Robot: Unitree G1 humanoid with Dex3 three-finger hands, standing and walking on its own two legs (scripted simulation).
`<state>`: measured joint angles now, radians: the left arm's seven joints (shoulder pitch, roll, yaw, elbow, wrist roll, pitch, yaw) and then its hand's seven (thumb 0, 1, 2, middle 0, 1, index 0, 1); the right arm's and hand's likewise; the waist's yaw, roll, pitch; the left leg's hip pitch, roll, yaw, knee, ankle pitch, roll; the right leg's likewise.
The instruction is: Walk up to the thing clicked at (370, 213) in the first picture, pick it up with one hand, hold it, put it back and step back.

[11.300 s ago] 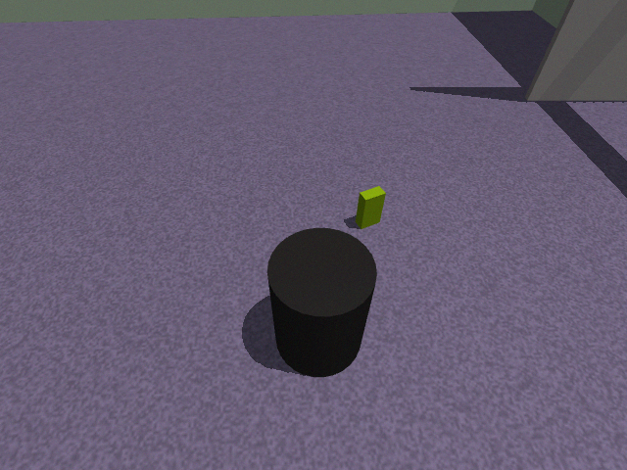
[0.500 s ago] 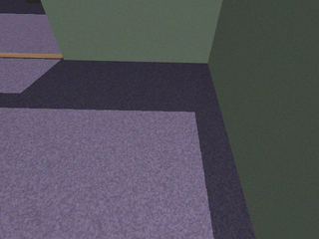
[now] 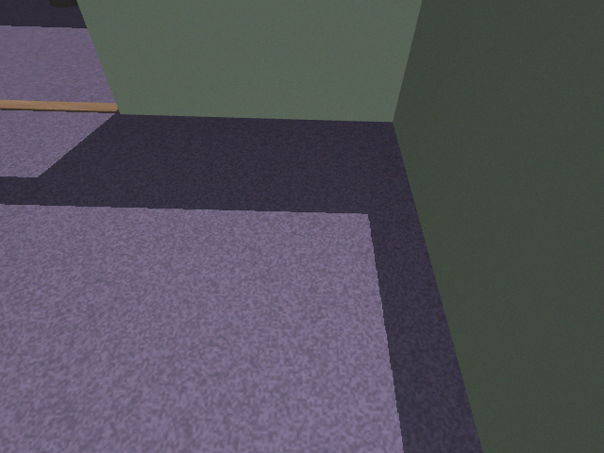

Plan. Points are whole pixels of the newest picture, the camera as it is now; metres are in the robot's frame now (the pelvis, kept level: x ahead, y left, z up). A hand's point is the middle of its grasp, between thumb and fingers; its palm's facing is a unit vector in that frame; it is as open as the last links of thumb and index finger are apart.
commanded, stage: stand
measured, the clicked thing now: out of the picture -0.07 +1.10 -0.69
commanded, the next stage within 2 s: walk up in 0.12 s
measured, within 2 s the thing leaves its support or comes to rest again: neither
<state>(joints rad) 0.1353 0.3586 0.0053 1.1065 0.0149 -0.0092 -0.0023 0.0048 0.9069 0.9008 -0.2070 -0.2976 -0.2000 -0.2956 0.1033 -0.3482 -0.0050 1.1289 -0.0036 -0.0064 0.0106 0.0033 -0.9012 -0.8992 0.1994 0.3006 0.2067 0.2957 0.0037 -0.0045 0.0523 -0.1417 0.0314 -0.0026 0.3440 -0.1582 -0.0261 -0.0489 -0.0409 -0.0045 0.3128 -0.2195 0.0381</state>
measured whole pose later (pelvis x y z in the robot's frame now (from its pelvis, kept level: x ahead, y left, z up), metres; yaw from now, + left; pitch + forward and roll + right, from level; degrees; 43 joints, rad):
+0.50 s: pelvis +0.08 +0.05 -0.02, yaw +3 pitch -3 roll +0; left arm 0.31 0.46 0.08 1.05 0.03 0.01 -0.04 0.01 0.91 0.90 -0.21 -0.30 -0.20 -0.30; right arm 0.21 -0.39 -0.11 0.97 -0.03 -0.07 0.06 0.00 -0.90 -0.90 0.20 0.30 0.21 0.30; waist 0.01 -0.05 0.06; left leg -0.26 0.00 0.05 0.58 -0.27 0.03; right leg -0.20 -0.02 0.06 0.91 -0.48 -0.05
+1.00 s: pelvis +0.31 +0.01 -0.02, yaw +2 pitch -4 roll +1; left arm 0.16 0.36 0.06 0.85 0.01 -0.07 -0.06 0.00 0.91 0.90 -0.21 -0.30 -0.20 -0.30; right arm 0.35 -0.39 -0.05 0.91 0.00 -0.04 0.03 0.01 -0.90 -0.90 0.20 0.30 0.21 0.30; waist 0.00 0.04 0.11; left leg -0.22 0.00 -0.01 1.15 -0.46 0.05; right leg -0.33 -0.03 -0.09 0.63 -0.22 -0.05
